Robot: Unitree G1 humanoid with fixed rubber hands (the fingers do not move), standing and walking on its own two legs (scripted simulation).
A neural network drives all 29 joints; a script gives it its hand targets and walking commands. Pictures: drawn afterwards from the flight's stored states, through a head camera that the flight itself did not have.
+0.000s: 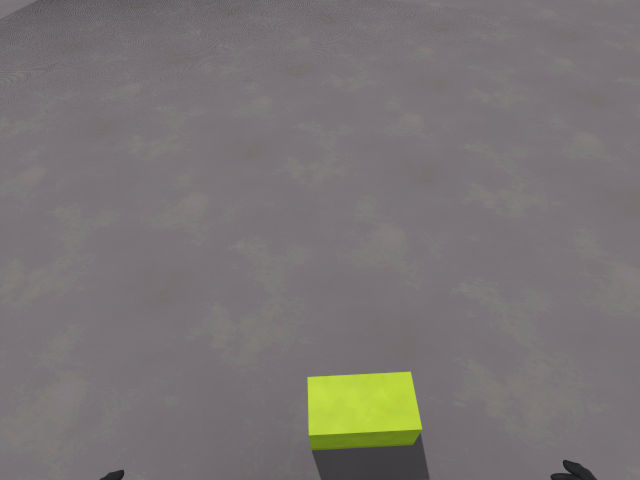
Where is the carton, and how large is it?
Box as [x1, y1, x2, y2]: [308, 372, 421, 449]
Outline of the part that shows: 410,372 308,377 308,419 311,449 412,444 421,430 421,425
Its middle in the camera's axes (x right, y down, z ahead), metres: +0.12 +0.49 +1.09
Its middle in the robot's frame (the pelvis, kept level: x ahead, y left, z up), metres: +0.41 -0.08 -0.68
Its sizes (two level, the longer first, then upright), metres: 0.289 0.150 0.156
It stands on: the floor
